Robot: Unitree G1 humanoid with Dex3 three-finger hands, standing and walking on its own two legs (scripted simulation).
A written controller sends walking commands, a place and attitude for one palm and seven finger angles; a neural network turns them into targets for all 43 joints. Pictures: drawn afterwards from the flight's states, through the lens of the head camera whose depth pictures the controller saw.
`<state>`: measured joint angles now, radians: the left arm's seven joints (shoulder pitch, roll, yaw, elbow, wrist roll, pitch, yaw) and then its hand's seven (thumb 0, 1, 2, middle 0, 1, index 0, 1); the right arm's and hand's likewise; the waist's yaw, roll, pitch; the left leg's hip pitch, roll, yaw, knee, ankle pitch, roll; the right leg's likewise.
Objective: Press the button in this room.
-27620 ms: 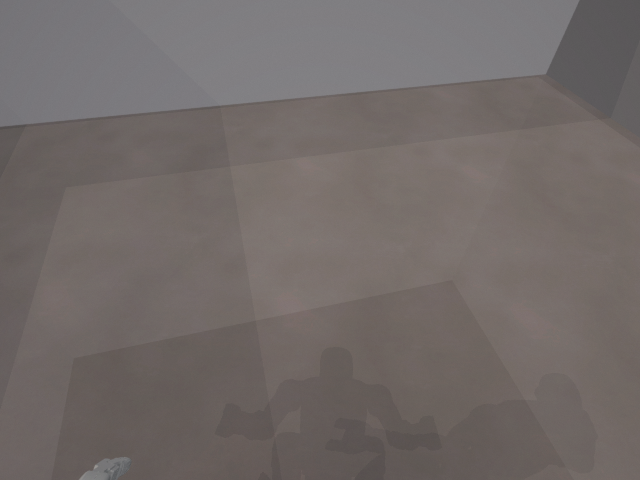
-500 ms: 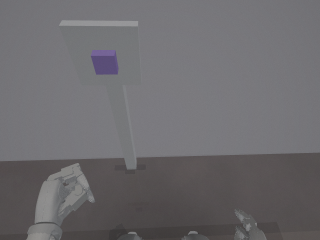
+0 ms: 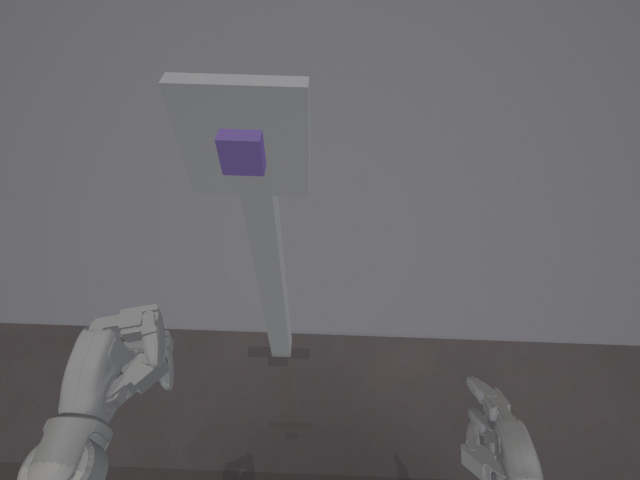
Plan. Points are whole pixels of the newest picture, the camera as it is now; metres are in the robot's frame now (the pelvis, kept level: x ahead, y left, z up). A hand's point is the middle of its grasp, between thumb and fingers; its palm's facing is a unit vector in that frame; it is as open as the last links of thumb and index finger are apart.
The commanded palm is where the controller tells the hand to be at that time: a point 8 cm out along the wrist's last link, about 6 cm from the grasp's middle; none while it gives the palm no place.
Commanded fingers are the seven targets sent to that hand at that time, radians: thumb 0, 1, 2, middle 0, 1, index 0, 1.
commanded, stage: raise the hand and make a fist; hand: left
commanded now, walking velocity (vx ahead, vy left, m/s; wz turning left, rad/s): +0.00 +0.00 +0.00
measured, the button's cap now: (242, 151) +0.54 +0.17 +0.11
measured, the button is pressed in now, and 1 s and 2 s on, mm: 0 0 0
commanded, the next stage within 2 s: aim a knuckle at the button in 0.62 s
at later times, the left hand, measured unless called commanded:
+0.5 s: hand (158, 349) +0.23 +0.19 +0.10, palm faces +0.06 -1.00 -0.04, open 3.1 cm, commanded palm +0.20 +0.24 +0.11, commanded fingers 0.00 0.90 0.90 -1.30 -1.50 -1.30 -1.50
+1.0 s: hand (187, 318) +0.27 +0.17 +0.10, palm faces +0.01 -1.00 -0.04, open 3.1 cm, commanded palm +0.24 +0.23 +0.10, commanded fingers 0.00 0.90 0.90 -1.30 -1.50 -1.30 -1.50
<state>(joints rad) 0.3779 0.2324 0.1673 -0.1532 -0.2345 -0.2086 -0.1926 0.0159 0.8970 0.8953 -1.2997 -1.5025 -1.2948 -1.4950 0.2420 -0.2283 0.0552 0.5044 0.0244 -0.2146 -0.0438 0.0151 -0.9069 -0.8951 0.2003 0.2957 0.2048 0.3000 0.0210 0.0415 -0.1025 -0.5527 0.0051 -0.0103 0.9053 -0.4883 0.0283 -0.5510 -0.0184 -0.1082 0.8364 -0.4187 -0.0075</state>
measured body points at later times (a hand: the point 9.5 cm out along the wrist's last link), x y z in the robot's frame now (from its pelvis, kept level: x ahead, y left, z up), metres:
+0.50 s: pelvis +0.00 -0.01 +0.02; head +0.01 -0.02 +0.47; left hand +0.22 +0.25 +0.10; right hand +0.16 -0.25 -0.05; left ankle -0.02 +0.10 -0.70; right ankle +0.00 -0.12 -0.70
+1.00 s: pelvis -0.02 -0.01 +0.01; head +0.00 -0.02 +0.46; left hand +0.26 +0.23 +0.10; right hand +0.15 -0.25 -0.06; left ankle -0.02 +0.10 -0.70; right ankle +0.00 -0.12 -0.70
